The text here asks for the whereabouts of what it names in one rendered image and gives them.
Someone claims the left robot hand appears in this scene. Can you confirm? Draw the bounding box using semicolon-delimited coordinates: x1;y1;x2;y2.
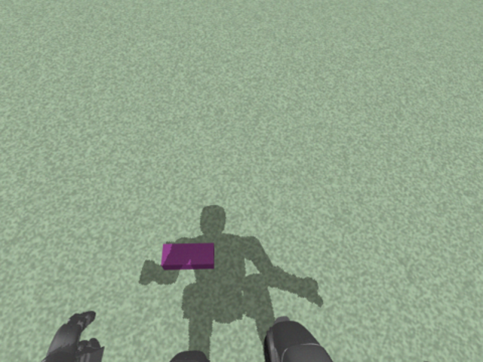
46;311;105;362

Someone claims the carton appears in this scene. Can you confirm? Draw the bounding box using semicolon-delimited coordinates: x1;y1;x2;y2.
161;243;214;270

